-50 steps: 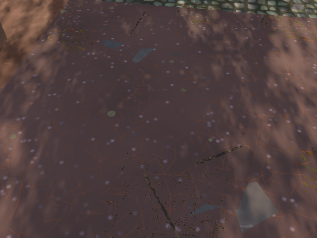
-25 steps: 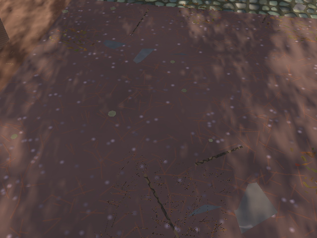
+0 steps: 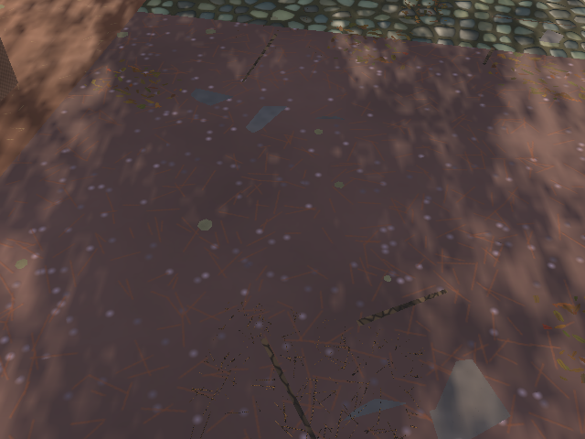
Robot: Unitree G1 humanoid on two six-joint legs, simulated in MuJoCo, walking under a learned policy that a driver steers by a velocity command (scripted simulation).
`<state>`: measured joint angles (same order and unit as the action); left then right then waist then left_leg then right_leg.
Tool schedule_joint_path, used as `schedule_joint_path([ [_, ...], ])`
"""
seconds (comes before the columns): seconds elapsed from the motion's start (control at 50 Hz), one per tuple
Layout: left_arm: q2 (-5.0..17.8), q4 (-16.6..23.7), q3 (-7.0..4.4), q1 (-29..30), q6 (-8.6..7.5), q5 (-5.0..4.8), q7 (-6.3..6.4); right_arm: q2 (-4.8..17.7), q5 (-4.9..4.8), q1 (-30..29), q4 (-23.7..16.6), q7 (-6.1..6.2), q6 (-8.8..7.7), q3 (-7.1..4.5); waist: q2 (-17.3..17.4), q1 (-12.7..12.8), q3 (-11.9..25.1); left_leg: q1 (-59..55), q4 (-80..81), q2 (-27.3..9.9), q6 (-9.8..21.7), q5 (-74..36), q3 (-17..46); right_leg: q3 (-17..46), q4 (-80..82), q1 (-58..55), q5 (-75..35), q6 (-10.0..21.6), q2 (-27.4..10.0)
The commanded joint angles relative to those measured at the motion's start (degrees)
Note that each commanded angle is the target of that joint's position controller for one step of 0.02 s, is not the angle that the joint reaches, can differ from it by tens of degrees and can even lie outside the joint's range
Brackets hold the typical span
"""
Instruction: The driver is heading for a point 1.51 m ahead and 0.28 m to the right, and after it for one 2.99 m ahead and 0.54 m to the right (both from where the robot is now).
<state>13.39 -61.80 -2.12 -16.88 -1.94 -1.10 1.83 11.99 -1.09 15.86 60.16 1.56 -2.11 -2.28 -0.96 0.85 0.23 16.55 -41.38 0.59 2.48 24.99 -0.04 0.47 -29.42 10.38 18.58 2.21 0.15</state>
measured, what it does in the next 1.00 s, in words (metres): walks ahead: right foot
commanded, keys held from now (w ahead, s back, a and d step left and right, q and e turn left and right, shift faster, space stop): w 0.98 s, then w+e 0.02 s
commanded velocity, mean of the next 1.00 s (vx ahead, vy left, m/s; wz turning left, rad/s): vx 0.44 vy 0.00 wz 0.00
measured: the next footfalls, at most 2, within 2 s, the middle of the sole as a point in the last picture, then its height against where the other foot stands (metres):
right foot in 0.54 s outside the picture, level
left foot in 1.10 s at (257, 358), level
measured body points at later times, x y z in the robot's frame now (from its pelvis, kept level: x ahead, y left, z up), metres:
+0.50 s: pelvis +0.20 +0.01 -0.01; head +0.24 +0.01 +0.44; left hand +0.45 +0.22 -0.10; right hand +0.08 -0.23 -0.14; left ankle +0.01 +0.12 -0.74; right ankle +0.38 -0.11 -0.72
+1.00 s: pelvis +0.49 -0.02 +0.00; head +0.52 -0.01 +0.45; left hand +0.46 +0.25 -0.14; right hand +0.70 -0.25 -0.10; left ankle +0.69 +0.13 -0.70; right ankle +0.38 -0.11 -0.74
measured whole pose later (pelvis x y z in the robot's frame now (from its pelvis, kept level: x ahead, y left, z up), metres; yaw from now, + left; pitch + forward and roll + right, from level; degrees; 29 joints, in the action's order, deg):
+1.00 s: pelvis +0.49 -0.02 +0.00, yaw +0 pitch +2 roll -2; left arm 13.9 -58.4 -2.2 -21.9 -4.8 -0.8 0.0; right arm 13.8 -0.9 1.8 49.1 -1.0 -5.2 -2.4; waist 2.2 4.7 -0.6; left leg 36.8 -32.3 -5.8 1.2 -4.8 0.6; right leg -2.9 -10.9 -2.9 15.8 3.0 4.3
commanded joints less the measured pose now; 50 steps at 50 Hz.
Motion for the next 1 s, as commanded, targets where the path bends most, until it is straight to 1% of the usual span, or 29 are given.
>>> schedule_joint_path([
  [0.02,10.19,3.75,-2.03,2.74,-1.4,-0.82,-0.3,3.45,-0.72,-2.72,-3.61,-0.97,-2.71,-0.56,-7.09,-1.61,-9.04,5.69,3.66,-2.96,2.12,2.08,-0.21,21.46,19.73,5.99,20.44,9.79,-16.51],
  [0.04,10.14,4.61,-2.03,5.34,-1.19,-1.36,-0.47,3.39,-0.66,0.61,-1.96,-1.06,-3.05,-0.83,-6.35,-3.82,-7.9,-3.61,11.94,-1.25,2.34,-3.78,-2.71,15.44,17.36,9.99,16.41,7.68,-12.74],
  [0.06,9.73,4.94,-1.99,5.28,-0.98,-1.32,-0.6,3.78,-0.36,4.54,0.31,-1.02,-3.01,-1.38,-4.87,-4.91,-6.11,-11.78,15.05,1.31,1.33,-9.56,-4.38,11.21,13.19,13.0,12.71,6.3,-9.22],
  [0.08,8.01,5.48,-1.46,5.84,-1.19,-1.05,-0.72,4.73,-0.11,9.55,2.0,-1.04,-2.84,-1.92,-1.19,-6.5,-4.15,-18.19,16.73,-0.64,1.42,-9.9,-0.42,7.3,5.53,16.49,7.75,4.7,-6.39],
  [0.1,3.66,6.49,-0.2,6.72,-1.77,0.01,-1.24,8.35,-0.04,17.09,3.07,-0.71,-2.8,-2.8,11.91,-8.54,-0.61,-25.55,24.19,-11.83,4.8,-4.28,16.56,-0.53,-14.69,23.5,4.84,1.12,-0.88],
  [0.12,2.92,8.72,-0.29,7.01,-2.88,-0.73,-1.11,13.42,0.41,21.35,3.62,-1.59,-3.36,-3.44,20.88,-8.5,-0.84,-27.9,32.23,-22.29,12.99,4.39,38.65,-0.77,-27.87,34.87,13.63,0.47,3.44],
  [0.14,5.58,9.0,-0.82,8.02,-3.6,-1.66,-1.25,9.66,0.79,16.45,2.56,-1.84,-4.29,-2.12,11.51,-5.94,-5.17,-24.17,32.48,-23.61,14.06,8.54,39.46,3.72,-36.82,39.22,12.02,1.46,-0.99],
  [0.16,5.96,8.89,-0.85,7.82,-4.17,-2.11,-1.8,7.33,0.75,12.15,0.95,-2.01,-4.9,-1.38,7.64,-4.24,-7.24,-22.98,32.49,-21.22,12.09,7.54,33.3,4.8,-38.99,41.64,5.28,2.61,-3.44],
  [0.2,6.82,8.38,-1.48,8.08,-4.65,-0.82,-2.06,6.84,0.61,7.65,-0.89,-2.52,-4.9,-0.73,4.94,-2.57,-7.31,-21.24,33.37,-17.03,8.48,-5.56,22.46,3.29,-35.32,40.44,-3.65,2.59,-6.34],
  [0.24,5.78,8.48,-1.61,8.87,-4.4,-0.21,-2.7,4.6,1.13,9.74,-0.48,-2.24,-4.11,0.15,6.41,-2.74,-5.88,-19.82,33.65,-13.5,6.94,-18.69,14.09,1.05,-31.16,36.43,-8.04,1.23,-6.87],
  [0.28,4.02,9.88,-1.16,12.09,-3.92,0.08,-2.99,5.62,1.26,11.98,-0.14,-1.48,-3.51,0.15,6.03,-3.49,-5.97,-18.96,33.94,-12.29,7.45,-26.1,9.97,-0.88,-25.99,36.08,-11.04,-0.53,-6.33],
  [0.34,2.1,13.46,-0.05,20.51,-3.75,-0.1,-3.23,7.89,1.34,12.43,-0.8,-0.5,-3.12,-0.08,5.44,-5.01,-7.72,-13.61,36.01,-10.87,7.36,-26.53,6.2,-3.01,-12.32,30.66,-17.54,-1.77,-4.24],
  [0.4,2.94,15.48,0.23,24.67,-3.66,-0.59,-3.82,8.9,0.66,14.59,-0.13,-0.24,-3.22,-0.5,6.5,-5.46,-9.17,-13.46,37.47,-12.28,7.64,-25.7,5.0,-3.66,-5.35,26.35,-20.85,-1.16,-2.86],
  [0.46,4.72,17.03,-0.13,25.42,-4.0,-0.69,-4.58,9.28,0.04,13.98,0.13,-0.15,-2.86,-1.08,6.43,-3.47,-8.81,-19.59,34.52,-14.82,6.51,-32.46,4.02,-2.35,-1.27,24.99,-19.36,1.27,-2.65],
  [0.5,7.36,16.18,-1.41,19.94,-4.2,-0.59,-4.66,10.72,0.47,12.24,-0.51,-0.13,-2.2,-1.7,8.17,0.31,-3.55,-22.87,26.62,-15.28,5.2,-51.81,2.78,-3.86,-1.46,16.32,-16.12,3.2,0.01],
  [0.52,9.34,13.93,-2.67,11.84,-4.06,-0.71,-4.36,10.73,0.87,11.26,-0.88,-0.16,-1.61,-1.76,8.74,4.5,1.61,-21.95,17.14,-13.79,4.13,-61.01,1.2,-5.11,-1.85,6.28,-14.98,4.62,1.98],
  [0.54,11.74,11.03,-3.96,1.65,-3.69,-0.87,-3.84,10.08,1.29,10.46,-1.74,-0.27,-1.32,-1.39,8.15,8.99,7.7,-14.49,4.31,-11.4,2.36,-58.48,-0.03,-2.82,-2.54,-8.72,-14.98,6.53,0.07],
  [0.56,16.95,9.36,-5.22,-7.25,-3.39,0.67,-3.34,4.38,1.81,15.81,-3.05,-0.99,-1.92,0.21,-3.39,7.69,17.57,6.81,-18.08,-4.37,-0.59,-35.03,-1.52,19.33,-1.93,-32.04,-6.85,13.87,-14.95],
  [0.58,15.45,8.37,-4.42,-9.03,-3.22,0.81,-3.76,-0.03,0.92,18.66,-1.96,-1.52,-3.52,1.57,-13.0,6.12,24.72,17.62,-32.01,3.48,-1.51,7.12,5.72,43.26,10.45,-37.8,5.49,18.57,-23.08],
  [0.6,11.16,8.62,-3.17,-4.32,-3.6,0.23,-3.86,6.15,-1.01,11.85,-3.6,-1.73,-4.83,-0.12,-9.46,6.06,15.13,23.75,-37.91,-0.02,0.04,5.71,8.44,39.92,14.03,-30.34,8.79,15.05,-20.32],
  [0.62,9.12,9.94,-2.5,1.92,-3.93,0.06,-3.85,8.54,-1.83,6.46,-5.53,-1.54,-5.56,-0.73,-5.91,4.25,6.74,25.31,-37.2,-3.16,1.08,-0.13,6.1,30.94,15.44,-19.94,4.23,12.86,-18.9],
  [0.64,7.55,10.78,-1.96,6.4,-4.32,0.58,-4.05,8.83,-1.3,3.92,-5.95,-0.96,-5.69,-1.05,-1.02,2.2,3.06,22.1,-34.26,-6.0,1.27,-5.62,5.05,23.93,17.04,-10.29,-3.23,11.79,-16.98],
  [0.66,6.01,10.94,-1.52,8.57,-4.69,1.34,-4.38,8.06,-0.54,4.23,-5.87,-0.57,-5.15,-1.5,-0.99,-0.15,1.27,18.24,-31.38,-7.99,1.29,-8.78,4.94,18.28,18.5,-3.61,-8.37,10.86,-14.65],
  [0.7,4.65,9.94,-1.12,8.57,-4.91,1.56,-4.64,5.24,-0.27,6.74,-5.61,-0.4,-3.61,-1.4,-2.97,-2.54,0.73,13.94,-27.87,-9.53,1.12,-10.44,4.88,12.98,21.31,1.94,-10.32,10.92,-12.18],
  [0.74,6.03,8.67,-1.26,6.33,-5.09,1.32,-4.09,5.27,0.02,4.48,-6.82,-0.22,-2.71,-1.62,-2.87,-2.92,-1.58,16.1,-23.97,-10.25,0.11,-12.33,3.95,9.91,23.4,4.38,-12.59,11.75,-11.69],
  [0.8,8.2,7.55,-1.63,2.4,-4.82,1.35,-2.68,6.39,0.87,-3.68,-9.98,-0.22,-2.72,-1.95,-1.21,-1.24,-3.72,23.37,-13.75,-10.75,-1.8,-21.27,3.49,8.1,24.52,1.69,-16.15,11.83,-11.73],
  [0.88,9.17,6.76,-1.62,-2.0,-4.22,0.72,-1.75,4.87,0.66,-12.59,-12.61,-1.24,-3.54,-1.16,-1.09,1.59,-4.22,20.99,2.15,-7.95,-2.07,-32.34,0.67,3.49,24.43,-0.81,-19.04,9.46,-9.54],
  [0.96,9.55,4.8,-1.79,-7.24,-3.23,0.16,-1.58,4.85,0.02,-19.63,-15.15,-2.62,-3.91,-0.48,-0.81,3.95,-5.7,22.44,9.42,-6.2,-1.57,-31.49,0.07,3.4,21.95,-9.08,-19.79,9.35,-11.91],
  [1.0,9.74,4.12,-2.05,-8.82,-2.43,0.07,-1.4,5.56,-0.02,-21.96,-16.73,-3.4,-4.3,-0.49,-0.98,3.89,-5.95,23.14,11.61,-5.59,-0.52,-27.5,0.6,4.78,18.98,-13.63,-22.98,9.0,-14.06],
])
